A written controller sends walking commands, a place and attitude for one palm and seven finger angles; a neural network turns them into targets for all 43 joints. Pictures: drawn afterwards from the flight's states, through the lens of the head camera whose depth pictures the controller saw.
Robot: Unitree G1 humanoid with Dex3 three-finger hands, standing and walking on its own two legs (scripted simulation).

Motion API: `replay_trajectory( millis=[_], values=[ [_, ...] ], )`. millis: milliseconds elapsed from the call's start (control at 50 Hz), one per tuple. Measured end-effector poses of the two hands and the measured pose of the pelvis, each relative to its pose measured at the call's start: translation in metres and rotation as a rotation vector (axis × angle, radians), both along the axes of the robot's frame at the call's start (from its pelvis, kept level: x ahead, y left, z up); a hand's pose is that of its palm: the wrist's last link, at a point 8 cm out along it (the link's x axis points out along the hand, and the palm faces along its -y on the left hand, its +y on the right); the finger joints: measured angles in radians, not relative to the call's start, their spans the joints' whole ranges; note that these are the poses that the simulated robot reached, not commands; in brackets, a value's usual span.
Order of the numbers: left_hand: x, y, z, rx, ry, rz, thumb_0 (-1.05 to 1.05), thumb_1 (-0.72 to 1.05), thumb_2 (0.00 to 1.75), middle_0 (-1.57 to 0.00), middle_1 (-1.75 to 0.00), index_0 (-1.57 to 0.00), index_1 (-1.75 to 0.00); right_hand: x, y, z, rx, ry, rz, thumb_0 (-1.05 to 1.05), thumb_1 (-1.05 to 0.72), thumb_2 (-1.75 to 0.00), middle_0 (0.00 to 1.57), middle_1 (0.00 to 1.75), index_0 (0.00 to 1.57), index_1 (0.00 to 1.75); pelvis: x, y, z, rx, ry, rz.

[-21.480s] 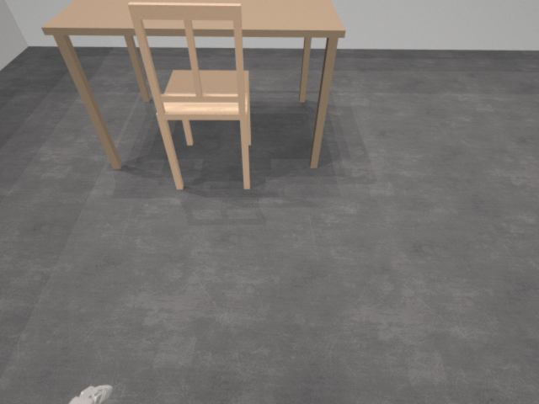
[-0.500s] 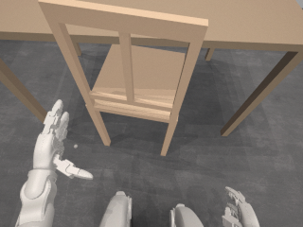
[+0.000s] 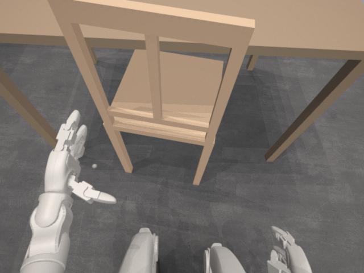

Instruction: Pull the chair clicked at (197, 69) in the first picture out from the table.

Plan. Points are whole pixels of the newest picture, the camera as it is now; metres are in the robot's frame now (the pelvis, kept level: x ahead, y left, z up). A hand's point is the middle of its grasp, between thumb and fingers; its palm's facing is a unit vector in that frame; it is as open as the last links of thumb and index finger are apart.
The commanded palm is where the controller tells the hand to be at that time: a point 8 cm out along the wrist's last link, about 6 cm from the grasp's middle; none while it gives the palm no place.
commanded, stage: aim the fingers beside a spindle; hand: left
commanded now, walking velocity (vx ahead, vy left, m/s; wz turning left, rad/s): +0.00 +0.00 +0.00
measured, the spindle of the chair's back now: (155, 83) +0.55 +0.09 +0.03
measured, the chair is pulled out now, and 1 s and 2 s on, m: -0.05 -0.05 -0.05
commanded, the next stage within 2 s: none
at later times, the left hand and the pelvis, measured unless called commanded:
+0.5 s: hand (103, 162) +0.34 +0.18 +0.02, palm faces +0.02 -1.00 -0.03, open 16.9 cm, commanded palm +0.32 +0.24 +0.02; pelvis +0.00 +0.00 +0.00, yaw +0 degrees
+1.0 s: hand (95, 161) +0.33 +0.19 +0.04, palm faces +0.04 -1.00 -0.05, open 16.9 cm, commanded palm +0.31 +0.24 +0.03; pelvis +0.00 +0.00 +0.00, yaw +0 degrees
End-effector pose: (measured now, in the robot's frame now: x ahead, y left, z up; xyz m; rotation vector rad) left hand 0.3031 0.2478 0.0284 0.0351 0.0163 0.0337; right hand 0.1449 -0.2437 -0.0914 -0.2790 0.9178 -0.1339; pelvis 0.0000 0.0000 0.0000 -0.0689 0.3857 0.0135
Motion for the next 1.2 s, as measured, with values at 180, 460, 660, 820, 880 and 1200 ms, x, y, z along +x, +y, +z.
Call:
replay_trajectory(
  millis=[180,460,660,820,880,1200],
  values=[
    [0.002,-0.009,-0.005,-0.011,0.019,-0.013,-0.01,-0.50,0.30,-0.06,-0.08,-0.07,-0.08,-0.003,0.000,0.000,0.000,0.009,-0.004,0.01,-0.90,-0.90,0.20,0.30,0.20,0.30,0.000,0.000,0.001,0.003,-0.003,-0.001],
    [0.011,-0.012,-0.005,-0.004,0.013,-0.015,-0.01,-0.50,0.30,-0.06,-0.08,-0.07,-0.08,-0.010,-0.005,-0.003,-0.001,0.033,-0.010,0.01,-0.90,-0.90,0.20,0.30,0.20,0.30,-0.003,-0.002,0.000,0.005,-0.004,0.000],
    [0.015,-0.007,0.007,0.017,-0.034,0.007,-0.01,-0.50,0.30,-0.06,-0.08,-0.07,-0.08,-0.017,-0.009,-0.003,0.002,0.053,-0.031,0.01,-0.90,-0.90,0.20,0.30,0.20,0.30,-0.001,-0.005,0.002,0.007,-0.003,-0.007],
    [0.005,-0.007,-0.009,-0.011,0.052,-0.002,-0.01,-0.50,0.30,-0.06,-0.08,-0.07,-0.08,-0.015,-0.010,-0.001,0.007,0.050,-0.028,0.01,-0.90,-0.90,0.20,0.30,0.20,0.30,0.002,-0.005,0.003,0.011,-0.002,-0.006],
    [0.002,-0.005,-0.012,-0.011,0.039,0.010,-0.01,-0.50,0.30,-0.06,-0.08,-0.07,-0.08,-0.012,-0.012,-0.001,-0.008,0.040,-0.023,0.01,-0.90,-0.90,0.20,0.30,0.20,0.30,0.001,-0.006,0.001,0.008,-0.003,-0.005],
    [0.004,-0.010,-0.017,-0.028,0.060,-0.013,-0.01,-0.50,0.30,-0.06,-0.08,-0.07,-0.08,-0.004,-0.005,0.000,-0.001,0.008,-0.013,0.01,-0.90,-0.90,0.20,0.30,0.20,0.30,-0.002,-0.002,-0.001,0.006,-0.002,-0.006]
  ],
)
